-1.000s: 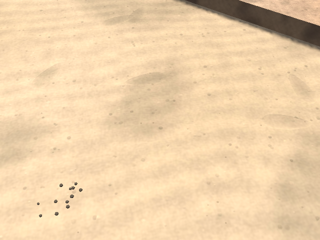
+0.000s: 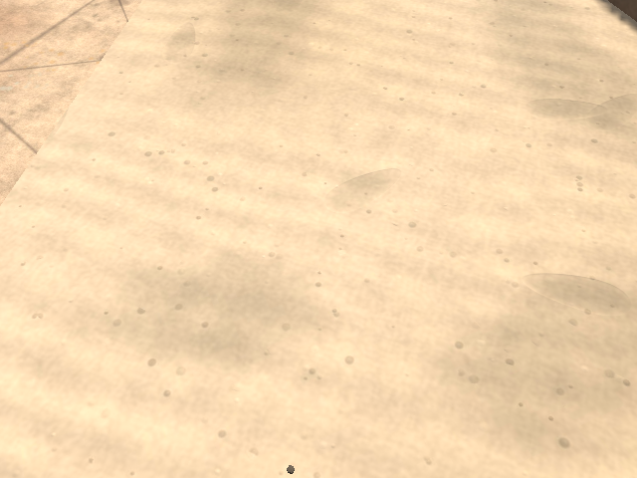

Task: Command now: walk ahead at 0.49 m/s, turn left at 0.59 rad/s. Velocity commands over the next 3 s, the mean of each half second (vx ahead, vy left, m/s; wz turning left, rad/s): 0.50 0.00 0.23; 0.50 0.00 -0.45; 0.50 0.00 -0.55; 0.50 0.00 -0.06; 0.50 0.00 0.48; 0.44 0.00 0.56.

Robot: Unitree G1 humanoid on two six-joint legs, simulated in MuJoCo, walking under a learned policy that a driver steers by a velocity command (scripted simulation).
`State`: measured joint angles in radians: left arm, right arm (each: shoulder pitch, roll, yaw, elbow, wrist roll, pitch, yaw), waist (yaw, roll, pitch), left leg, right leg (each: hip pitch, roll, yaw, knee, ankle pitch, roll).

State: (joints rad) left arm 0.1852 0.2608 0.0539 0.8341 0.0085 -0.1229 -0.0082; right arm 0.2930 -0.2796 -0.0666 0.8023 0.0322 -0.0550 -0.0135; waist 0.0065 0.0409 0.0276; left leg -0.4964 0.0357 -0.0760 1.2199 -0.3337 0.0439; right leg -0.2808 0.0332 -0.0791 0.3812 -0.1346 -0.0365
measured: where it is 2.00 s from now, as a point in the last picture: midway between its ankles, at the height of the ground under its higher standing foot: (387, 264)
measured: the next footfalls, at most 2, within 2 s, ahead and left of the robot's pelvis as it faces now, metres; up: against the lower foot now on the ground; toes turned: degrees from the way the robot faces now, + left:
left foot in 0.34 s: +0.34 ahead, +0.19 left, +0.00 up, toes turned +10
right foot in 0.90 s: +0.64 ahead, -0.05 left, +0.00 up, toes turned -12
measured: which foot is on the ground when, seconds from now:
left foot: up 0.00-0.32, down 0.34-0.92, up 0.94-1.00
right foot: down 0.00-0.34, up 0.36-0.88, down 0.90-1.00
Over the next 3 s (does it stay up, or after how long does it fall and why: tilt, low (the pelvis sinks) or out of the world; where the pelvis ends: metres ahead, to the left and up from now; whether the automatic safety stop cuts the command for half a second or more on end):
stays up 1.54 -0.31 -0.01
